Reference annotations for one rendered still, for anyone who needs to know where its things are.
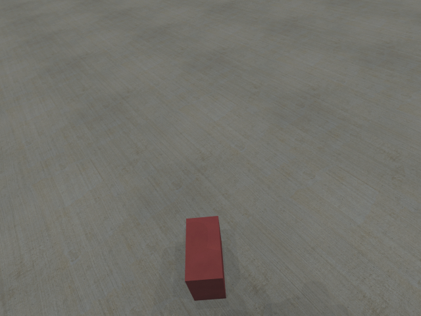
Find carton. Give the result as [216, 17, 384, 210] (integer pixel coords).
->
[185, 216, 226, 301]

